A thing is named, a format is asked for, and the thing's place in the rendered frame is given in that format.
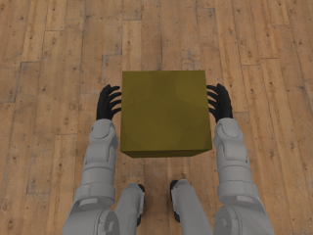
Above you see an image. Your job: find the robot right foot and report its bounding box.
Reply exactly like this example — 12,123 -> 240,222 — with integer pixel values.
169,180 -> 180,223

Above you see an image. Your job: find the robot right shin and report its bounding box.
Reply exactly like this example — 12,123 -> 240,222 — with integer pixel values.
174,179 -> 196,214

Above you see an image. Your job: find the left robot forearm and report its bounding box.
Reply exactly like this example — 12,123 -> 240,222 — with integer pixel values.
61,118 -> 118,235

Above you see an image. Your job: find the carton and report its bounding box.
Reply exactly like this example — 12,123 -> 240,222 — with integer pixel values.
119,70 -> 213,159

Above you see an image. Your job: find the left robot hand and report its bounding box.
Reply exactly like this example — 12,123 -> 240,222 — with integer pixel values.
96,84 -> 122,120

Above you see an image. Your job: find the right robot upper arm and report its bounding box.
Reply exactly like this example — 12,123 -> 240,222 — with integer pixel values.
213,204 -> 275,235

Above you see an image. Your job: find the right robot forearm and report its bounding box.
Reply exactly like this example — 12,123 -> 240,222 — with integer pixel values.
212,117 -> 275,233

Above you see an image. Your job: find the left robot upper arm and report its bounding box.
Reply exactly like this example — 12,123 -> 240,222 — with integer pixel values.
62,208 -> 120,235

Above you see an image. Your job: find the right robot hand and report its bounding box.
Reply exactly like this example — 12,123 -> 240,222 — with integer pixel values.
206,83 -> 233,123

